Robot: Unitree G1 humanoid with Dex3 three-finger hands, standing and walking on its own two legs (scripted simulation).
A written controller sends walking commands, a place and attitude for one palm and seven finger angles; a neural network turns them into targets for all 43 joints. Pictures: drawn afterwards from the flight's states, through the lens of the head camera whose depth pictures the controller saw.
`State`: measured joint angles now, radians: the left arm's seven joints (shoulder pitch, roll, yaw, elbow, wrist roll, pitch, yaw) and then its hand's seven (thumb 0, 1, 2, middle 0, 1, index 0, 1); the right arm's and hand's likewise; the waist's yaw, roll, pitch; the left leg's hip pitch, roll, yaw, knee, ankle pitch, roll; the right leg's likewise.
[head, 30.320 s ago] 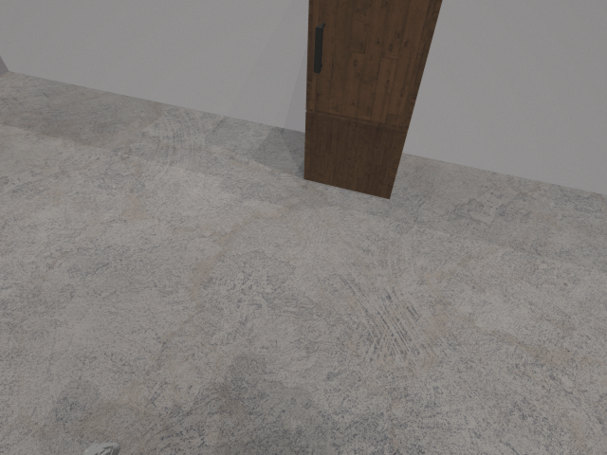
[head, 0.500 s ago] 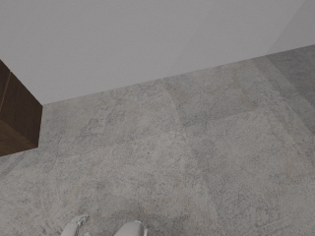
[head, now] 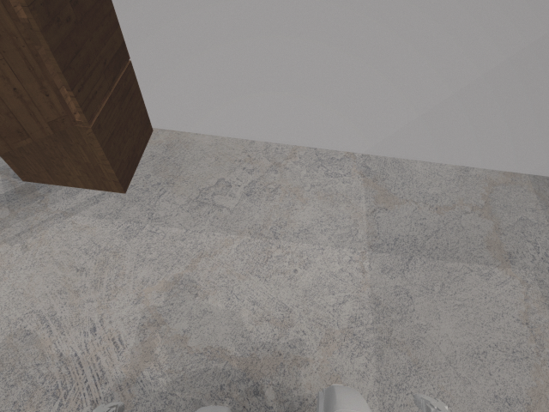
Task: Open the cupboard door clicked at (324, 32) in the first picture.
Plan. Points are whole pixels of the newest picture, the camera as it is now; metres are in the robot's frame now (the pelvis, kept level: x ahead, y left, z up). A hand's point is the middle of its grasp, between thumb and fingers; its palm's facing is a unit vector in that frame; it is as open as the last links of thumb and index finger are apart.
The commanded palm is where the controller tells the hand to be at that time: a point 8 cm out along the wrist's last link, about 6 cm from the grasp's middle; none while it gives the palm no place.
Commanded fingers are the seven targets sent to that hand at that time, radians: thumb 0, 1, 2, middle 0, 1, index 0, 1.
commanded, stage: turn to face it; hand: left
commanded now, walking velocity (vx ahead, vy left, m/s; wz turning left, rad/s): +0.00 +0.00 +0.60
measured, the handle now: out of the picture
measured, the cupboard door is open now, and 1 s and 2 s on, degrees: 45 45 45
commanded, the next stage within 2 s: take the last steps up to it in 1.18 s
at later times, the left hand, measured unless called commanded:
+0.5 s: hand out of the picture +0.06 +0.14 -0.15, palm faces +0.30 -0.92 -0.25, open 7.4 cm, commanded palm none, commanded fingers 0.00 0.90 0.90 -0.20 -0.30 -0.20 -0.30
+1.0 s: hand out of the picture -0.01 +0.19 -0.16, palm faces +0.56 -0.79 -0.24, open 7.4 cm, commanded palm none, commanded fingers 0.00 0.90 0.90 -0.20 -0.30 -0.20 -0.30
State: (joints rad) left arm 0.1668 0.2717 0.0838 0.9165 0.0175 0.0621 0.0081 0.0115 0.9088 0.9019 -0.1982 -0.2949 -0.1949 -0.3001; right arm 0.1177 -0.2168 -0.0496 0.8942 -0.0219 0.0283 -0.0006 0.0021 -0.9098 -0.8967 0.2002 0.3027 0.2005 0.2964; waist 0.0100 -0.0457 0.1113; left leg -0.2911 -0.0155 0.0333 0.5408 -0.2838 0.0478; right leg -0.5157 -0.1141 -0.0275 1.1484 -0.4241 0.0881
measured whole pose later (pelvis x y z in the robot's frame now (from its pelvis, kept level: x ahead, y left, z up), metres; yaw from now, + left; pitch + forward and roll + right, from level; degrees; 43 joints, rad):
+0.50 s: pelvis +0.02 -0.07 +0.01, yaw +19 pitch +1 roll +2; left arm 0.18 0.16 0.03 0.88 0.01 0.01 0.02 0.01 0.91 0.90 -0.20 -0.30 -0.20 -0.30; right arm 0.15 -0.26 -0.09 0.96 -0.02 0.10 0.03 0.01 -0.91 -0.90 0.20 0.30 0.20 0.30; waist -0.04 0.01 0.11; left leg -0.50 0.02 0.02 1.11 -0.41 -0.07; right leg -0.18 -0.10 -0.20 0.50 -0.33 -0.02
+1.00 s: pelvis +0.03 -0.03 +0.01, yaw +33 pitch +1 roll -1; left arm 0.17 0.25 0.07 0.92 0.01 0.06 0.01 0.01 0.91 0.90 -0.20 -0.29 -0.19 -0.30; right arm 0.14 -0.19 -0.03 0.93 -0.03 0.03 0.00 0.00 -0.91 -0.90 0.20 0.30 0.20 0.30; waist 0.01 -0.02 0.09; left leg -0.25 -0.01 0.01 0.48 -0.26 0.03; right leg -0.46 -0.10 -0.03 0.97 -0.41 0.08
